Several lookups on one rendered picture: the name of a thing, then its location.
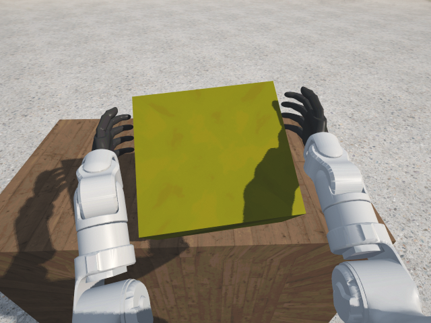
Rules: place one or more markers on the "right robot upper arm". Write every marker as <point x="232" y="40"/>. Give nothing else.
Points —
<point x="375" y="291"/>

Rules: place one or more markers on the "left robot upper arm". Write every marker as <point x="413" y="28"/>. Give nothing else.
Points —
<point x="121" y="302"/>

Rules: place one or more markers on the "left robot forearm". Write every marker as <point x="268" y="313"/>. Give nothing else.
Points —
<point x="101" y="222"/>

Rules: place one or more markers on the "right robot hand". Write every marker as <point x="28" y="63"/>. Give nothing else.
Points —
<point x="313" y="120"/>

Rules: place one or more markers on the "right robot forearm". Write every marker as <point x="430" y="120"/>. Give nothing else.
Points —
<point x="354" y="231"/>

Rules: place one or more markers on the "carton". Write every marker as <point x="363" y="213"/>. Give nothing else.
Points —
<point x="212" y="159"/>

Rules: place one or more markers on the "pedestal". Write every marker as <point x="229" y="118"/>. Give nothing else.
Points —
<point x="272" y="273"/>

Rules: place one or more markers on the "left robot hand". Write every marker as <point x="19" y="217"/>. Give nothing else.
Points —
<point x="105" y="132"/>

